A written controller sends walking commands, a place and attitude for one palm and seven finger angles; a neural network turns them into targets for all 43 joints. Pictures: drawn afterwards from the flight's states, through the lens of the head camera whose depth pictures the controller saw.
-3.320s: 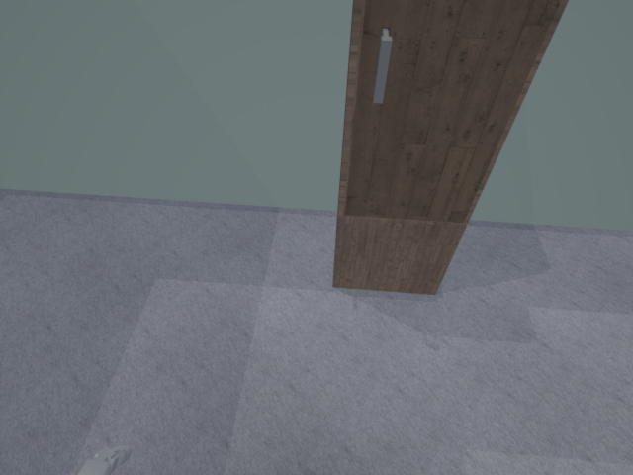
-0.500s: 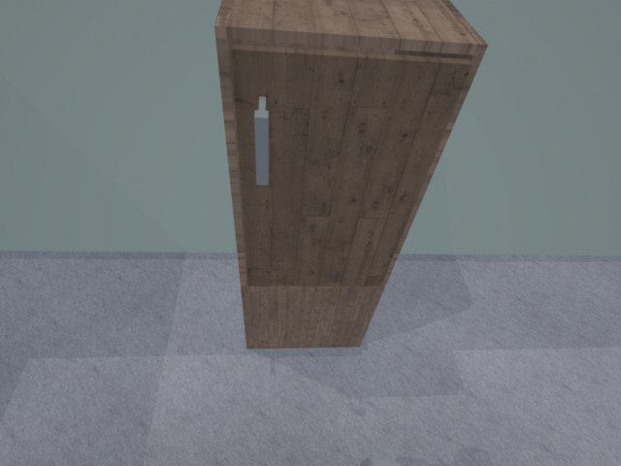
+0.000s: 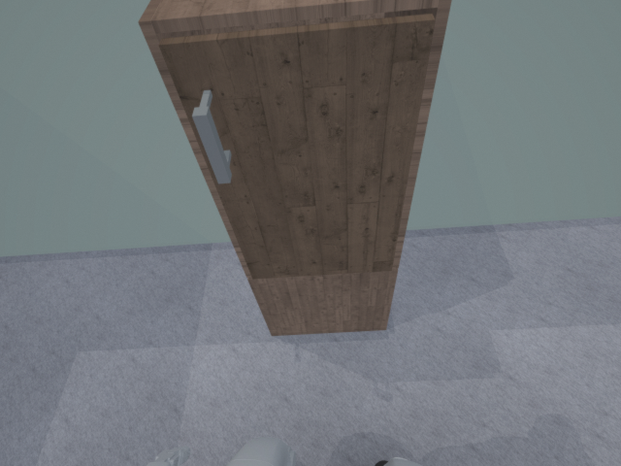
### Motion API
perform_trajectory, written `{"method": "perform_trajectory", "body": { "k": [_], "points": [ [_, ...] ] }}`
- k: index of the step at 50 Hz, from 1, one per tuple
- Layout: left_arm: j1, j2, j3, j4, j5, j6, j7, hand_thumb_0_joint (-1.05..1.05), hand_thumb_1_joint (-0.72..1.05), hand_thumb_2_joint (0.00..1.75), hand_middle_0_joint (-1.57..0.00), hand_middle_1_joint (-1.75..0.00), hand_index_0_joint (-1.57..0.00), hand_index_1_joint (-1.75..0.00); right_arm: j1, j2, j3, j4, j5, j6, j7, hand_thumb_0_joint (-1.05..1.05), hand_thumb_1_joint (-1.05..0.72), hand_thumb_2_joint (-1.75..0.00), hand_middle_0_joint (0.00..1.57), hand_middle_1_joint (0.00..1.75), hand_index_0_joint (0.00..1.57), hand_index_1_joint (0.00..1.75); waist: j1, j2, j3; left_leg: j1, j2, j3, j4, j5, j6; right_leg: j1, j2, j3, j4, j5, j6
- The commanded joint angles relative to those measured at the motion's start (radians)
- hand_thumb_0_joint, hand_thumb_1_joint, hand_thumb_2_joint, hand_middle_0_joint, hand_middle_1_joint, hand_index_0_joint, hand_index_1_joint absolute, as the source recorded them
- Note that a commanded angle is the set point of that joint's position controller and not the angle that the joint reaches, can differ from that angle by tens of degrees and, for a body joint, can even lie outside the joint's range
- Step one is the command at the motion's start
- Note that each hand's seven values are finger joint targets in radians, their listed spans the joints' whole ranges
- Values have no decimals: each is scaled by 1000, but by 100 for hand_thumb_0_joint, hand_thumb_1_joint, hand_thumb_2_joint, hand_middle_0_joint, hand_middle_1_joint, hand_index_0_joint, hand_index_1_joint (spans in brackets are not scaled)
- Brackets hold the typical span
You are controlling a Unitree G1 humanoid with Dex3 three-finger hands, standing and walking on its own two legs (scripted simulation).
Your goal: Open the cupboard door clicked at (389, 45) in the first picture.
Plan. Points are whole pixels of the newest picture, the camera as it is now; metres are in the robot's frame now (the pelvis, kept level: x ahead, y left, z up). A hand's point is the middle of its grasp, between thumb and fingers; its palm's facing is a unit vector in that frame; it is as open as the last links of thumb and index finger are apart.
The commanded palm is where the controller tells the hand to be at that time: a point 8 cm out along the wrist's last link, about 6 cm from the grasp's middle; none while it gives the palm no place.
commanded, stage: come to a stop and stand still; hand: left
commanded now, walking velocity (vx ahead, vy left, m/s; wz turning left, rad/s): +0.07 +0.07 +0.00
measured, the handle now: (215, 138) +0.53 +0.17 +0.12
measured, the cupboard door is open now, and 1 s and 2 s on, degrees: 0 0 0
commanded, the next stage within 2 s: look again from close up in 1.36 s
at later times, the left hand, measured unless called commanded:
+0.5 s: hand out of the picture -0.07 +0.26 -0.18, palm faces +0.02 -0.99 -0.13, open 7.4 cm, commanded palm none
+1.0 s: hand out of the picture +0.07 +0.18 -0.16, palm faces +0.00 -0.98 -0.18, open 7.3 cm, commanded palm none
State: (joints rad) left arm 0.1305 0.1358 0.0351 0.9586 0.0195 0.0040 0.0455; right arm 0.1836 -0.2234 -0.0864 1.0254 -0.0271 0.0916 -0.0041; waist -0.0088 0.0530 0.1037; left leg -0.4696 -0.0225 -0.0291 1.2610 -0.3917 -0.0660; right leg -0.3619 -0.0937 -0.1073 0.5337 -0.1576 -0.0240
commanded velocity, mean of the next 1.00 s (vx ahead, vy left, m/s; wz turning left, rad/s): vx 0.07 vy -0.07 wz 0.00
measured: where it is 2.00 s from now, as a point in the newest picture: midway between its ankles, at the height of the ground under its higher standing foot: outside the picture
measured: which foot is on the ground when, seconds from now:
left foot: up 0.00-0.22, down 0.24-1.00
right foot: down 0.00-0.22, up 0.24-0.80, down 0.82-1.00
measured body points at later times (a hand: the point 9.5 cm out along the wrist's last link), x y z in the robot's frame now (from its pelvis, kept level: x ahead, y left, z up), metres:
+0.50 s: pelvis -0.04 +0.08 +0.02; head -0.04 +0.13 +0.46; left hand -0.07 +0.31 -0.16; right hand -0.12 -0.14 -0.12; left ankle -0.09 +0.15 -0.73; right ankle -0.06 -0.08 -0.65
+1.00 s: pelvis -0.02 +0.02 +0.00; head -0.01 +0.01 +0.45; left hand +0.07 +0.23 -0.15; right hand -0.08 -0.17 -0.16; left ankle -0.08 +0.15 -0.73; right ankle -0.03 -0.09 -0.73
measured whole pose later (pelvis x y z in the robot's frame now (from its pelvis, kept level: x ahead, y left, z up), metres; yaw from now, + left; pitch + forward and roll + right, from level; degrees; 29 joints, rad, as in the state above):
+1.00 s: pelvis -0.02 +0.02 +0.00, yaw -1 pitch +0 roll +0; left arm 0.15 0.12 0.02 1.09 0.00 -0.03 0.04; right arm 0.36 -0.09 -0.01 1.18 -0.01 -0.01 -0.04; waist -0.05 0.03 0.01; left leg -0.09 0.05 0.03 0.43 -0.34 -0.03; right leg -0.19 -0.01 -0.09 0.46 -0.27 -0.02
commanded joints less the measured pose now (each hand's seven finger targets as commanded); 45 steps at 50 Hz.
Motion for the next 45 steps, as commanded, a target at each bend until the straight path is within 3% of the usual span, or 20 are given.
{"method": "perform_trajectory", "body": {
  "k": [1,6,9,10,11,12,13,14,16,18,21,26,30,34,38,40,41,42,43,45],
  "points": [
    [100,230,65,-32,12,2,15,0,90,90,-20,-30,-20,-30,75,-46,-11,-49,-8,-8,9,0,-90,-90,20,30,20,30,35,-236,-154,-24,40,-12,-91,30,0,152,-246,263,-256,-21,-103],
    [63,268,73,-56,34,22,0,0,90,90,-20,-30,-20,-30,131,-28,6,-49,7,-35,19,0,-90,-90,20,30,20,30,21,-333,-131,203,21,107,-464,-106,39,10,-200,260,-379,-381,-73],
    [37,255,65,-36,23,34,-8,0,90,90,-20,-30,-20,-30,320,-5,22,15,11,-56,9,0,-90,-90,20,30,20,30,-56,-276,-157,449,-16,173,-809,6,66,-68,-113,185,-333,-456,7],
    [52,217,52,-29,10,38,-14,0,90,90,-20,-30,-20,-30,346,-35,24,24,6,-67,1,0,-90,-90,20,30,20,30,-65,-132,-133,477,11,114,-918,1,70,-125,-62,137,-207,-472,36],
    [68,140,36,-32,-6,42,-18,0,90,90,-20,-30,-20,-30,320,-92,15,14,-6,-78,-7,0,-90,-90,20,30,20,30,-62,151,-53,369,185,-171,-1087,-265,115,-227,43,62,52,-426,70],
    [57,94,32,-48,-11,47,-20,0,90,90,-20,-30,-20,-30,198,-156,8,-39,-10,-77,-20,0,-90,-90,20,30,20,30,-38,296,83,126,381,-384,-1239,-453,162,-271,85,73,246,-320,68],
    [53,117,46,-50,-4,47,-29,0,90,90,-20,-30,-20,-30,105,-171,19,-75,-16,-74,-29,0,-90,-90,20,30,20,30,-3,181,146,-45,413,-388,-1279,-453,203,-206,60,166,362,-239,51],
    [84,128,52,-33,9,49,-39,0,90,90,-20,-30,-20,-30,55,-152,28,-76,-16,-85,-32,0,-90,-90,20,30,20,30,35,171,112,-38,377,-379,-1275,-415,188,-206,65,190,455,-186,50],
    [180,137,56,31,17,37,-53,0,90,90,-20,-30,-20,-30,53,-97,45,-60,-2,-110,-37,0,-90,-90,20,30,20,30,57,64,88,99,263,-186,-1191,-185,127,-228,88,167,538,-79,57],
    [206,124,45,62,14,25,-56,0,90,90,-20,-30,-20,-30,141,-89,43,-27,5,-125,-45,0,-90,-90,20,30,20,30,27,43,18,272,224,-123,-1137,-28,114,-268,100,146,556,-41,66],
    [196,129,42,67,13,25,-52,0,90,90,-20,-30,-20,-30,261,-67,43,24,7,-132,-62,0,-90,-90,20,30,20,30,-9,62,-15,420,265,-135,-1092,163,99,-310,87,157,523,-51,72],
    [141,108,33,62,8,34,-50,0,90,90,-20,-30,-20,-30,377,-42,46,90,0,-136,-86,0,-90,-90,20,30,20,30,-45,78,-34,539,336,-156,-1006,609,162,-301,62,140,446,-147,71],
    [94,72,19,65,2,38,-50,0,90,90,-20,-30,-20,-30,399,-26,49,123,-3,-129,-89,0,-90,-90,20,30,20,30,-53,99,-36,522,322,-121,-966,770,203,-222,53,101,359,-196,64],
    [60,42,6,71,-6,28,-45,0,90,90,-20,-30,-20,-30,369,-10,51,138,-4,-123,-79,0,-90,-90,20,30,20,30,-49,133,-36,416,283,-85,-949,725,209,-63,57,62,200,-212,49],
    [93,33,8,100,-13,12,-32,0,90,90,-20,-30,-20,-30,319,-5,45,147,0,-118,-68,0,-90,-90,20,30,20,30,-10,127,-40,335,254,-81,-909,608,184,102,67,38,-28,-103,38],
    [156,71,10,126,-13,-6,-23,0,90,90,-20,-30,-20,-30,328,28,50,148,11,-121,-60,0,-90,-90,20,30,20,30,16,25,-84,250,199,-39,-828,473,116,297,15,80,-195,119,30],
    [185,109,11,145,-13,-17,-14,0,90,90,-20,-30,-20,-30,333,69,59,144,19,-124,-54,0,-90,-90,20,30,20,30,16,-84,-126,146,167,8,-802,272,77,422,-99,183,-170,273,0],
    [189,130,8,159,-14,-24,-9,0,90,90,-20,-30,-20,-30,319,98,68,135,21,-121,-49,0,-90,-90,20,30,20,30,11,-175,-109,105,108,53,-818,65,53,411,-181,238,-155,377,-45],
    [174,142,4,155,-14,-21,-10,0,90,90,-20,-30,-20,-30,313,92,65,134,19,-115,-47,0,-90,-90,20,30,20,30,6,-154,-81,143,99,55,-826,37,55,339,-195,223,-161,350,-66],
    [142,115,4,149,-14,-24,-6,0,90,90,-20,-30,-20,-30,315,88,64,149,11,-102,-46,0,-90,-90,20,30,20,30,-4,-234,-76,222,110,67,-845,135,53,270,-114,185,-171,299,-58]
  ]
}}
